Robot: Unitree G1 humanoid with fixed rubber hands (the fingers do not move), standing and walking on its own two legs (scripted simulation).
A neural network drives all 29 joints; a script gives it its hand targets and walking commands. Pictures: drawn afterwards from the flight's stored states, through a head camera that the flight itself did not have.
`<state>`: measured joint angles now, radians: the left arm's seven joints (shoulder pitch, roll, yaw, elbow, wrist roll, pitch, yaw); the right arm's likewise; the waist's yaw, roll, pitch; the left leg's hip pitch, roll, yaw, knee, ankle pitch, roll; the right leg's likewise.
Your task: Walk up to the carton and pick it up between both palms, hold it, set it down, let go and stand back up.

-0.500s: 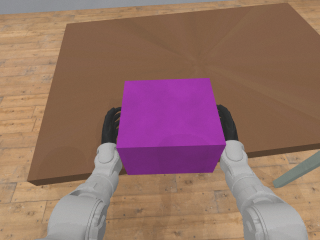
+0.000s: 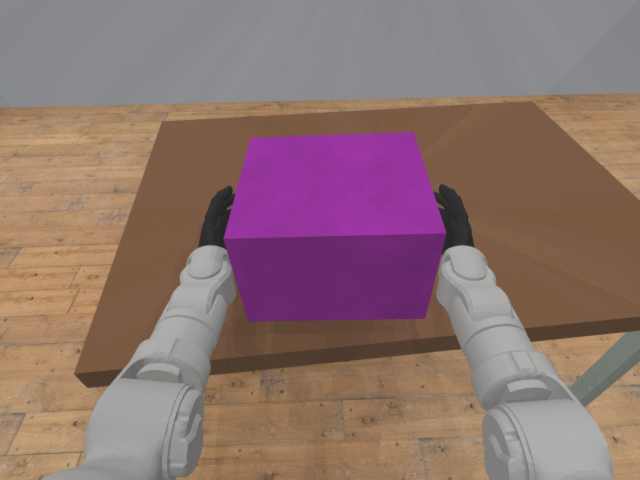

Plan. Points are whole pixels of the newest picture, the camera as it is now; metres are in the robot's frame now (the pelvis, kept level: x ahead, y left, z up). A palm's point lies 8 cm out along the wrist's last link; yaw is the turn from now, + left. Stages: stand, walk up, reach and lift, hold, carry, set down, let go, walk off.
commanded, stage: reach and lift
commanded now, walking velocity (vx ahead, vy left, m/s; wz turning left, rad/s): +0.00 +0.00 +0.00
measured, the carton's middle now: (333, 223) +0.42 -0.01 +0.13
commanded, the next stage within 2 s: hold in 1.80 s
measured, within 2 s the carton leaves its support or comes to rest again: neither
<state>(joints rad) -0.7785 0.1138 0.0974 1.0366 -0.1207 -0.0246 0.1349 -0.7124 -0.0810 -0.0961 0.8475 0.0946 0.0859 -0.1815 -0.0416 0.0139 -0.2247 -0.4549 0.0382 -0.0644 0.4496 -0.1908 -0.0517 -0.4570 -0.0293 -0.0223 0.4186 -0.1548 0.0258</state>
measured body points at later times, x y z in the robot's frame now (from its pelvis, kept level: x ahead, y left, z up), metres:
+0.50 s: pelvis +0.01 +0.01 +0.01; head -0.01 +0.03 +0.46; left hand +0.41 +0.16 +0.14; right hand +0.39 -0.16 +0.13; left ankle +0.01 +0.15 -0.74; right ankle +0.02 -0.14 -0.74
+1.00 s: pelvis +0.01 +0.01 +0.01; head -0.02 +0.03 +0.46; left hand +0.39 +0.16 +0.15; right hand +0.38 -0.16 +0.15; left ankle +0.01 +0.15 -0.74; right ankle +0.02 -0.14 -0.74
